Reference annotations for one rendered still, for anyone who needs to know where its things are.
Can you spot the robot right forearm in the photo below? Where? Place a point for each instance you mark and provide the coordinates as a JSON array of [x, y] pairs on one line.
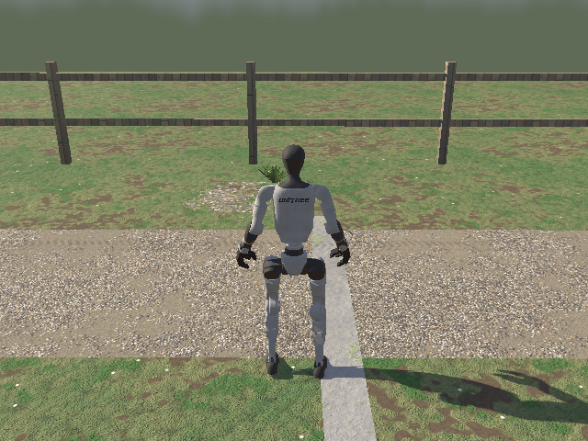
[[339, 238]]

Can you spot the right robot upper arm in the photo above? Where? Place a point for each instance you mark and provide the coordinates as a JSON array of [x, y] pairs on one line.
[[322, 193]]

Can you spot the left robot upper arm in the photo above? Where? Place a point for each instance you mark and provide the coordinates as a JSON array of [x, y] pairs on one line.
[[264, 194]]

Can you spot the right robot thigh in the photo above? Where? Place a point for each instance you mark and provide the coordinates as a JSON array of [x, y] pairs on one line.
[[317, 276]]

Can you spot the robot right hand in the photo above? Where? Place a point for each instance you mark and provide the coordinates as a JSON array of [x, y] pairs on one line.
[[346, 255]]

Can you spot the robot left hand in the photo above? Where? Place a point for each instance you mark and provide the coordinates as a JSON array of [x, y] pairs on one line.
[[240, 257]]

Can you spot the right robot foot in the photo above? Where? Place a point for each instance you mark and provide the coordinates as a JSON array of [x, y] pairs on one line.
[[318, 372]]

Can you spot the robot left forearm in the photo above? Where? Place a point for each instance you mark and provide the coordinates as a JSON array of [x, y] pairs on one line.
[[248, 240]]

